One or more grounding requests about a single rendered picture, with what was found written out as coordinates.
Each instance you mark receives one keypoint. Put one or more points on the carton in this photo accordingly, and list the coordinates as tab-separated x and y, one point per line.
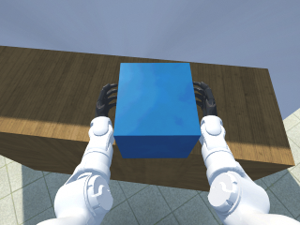
156	113

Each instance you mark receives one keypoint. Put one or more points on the right robot forearm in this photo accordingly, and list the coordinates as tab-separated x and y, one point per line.
216	153

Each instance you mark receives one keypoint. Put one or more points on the left robot forearm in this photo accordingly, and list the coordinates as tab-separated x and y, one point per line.
98	155

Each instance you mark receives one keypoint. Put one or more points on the robot left upper arm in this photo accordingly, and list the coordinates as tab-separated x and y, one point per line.
82	202

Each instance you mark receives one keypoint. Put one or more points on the robot right upper arm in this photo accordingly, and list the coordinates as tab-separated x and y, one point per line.
238	201

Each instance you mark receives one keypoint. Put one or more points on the pedestal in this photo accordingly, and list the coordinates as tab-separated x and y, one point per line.
48	100

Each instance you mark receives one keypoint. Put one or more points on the left robot hand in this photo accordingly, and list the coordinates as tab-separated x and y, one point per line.
103	106

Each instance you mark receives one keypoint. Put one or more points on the right robot hand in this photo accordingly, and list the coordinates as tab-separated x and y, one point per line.
207	103

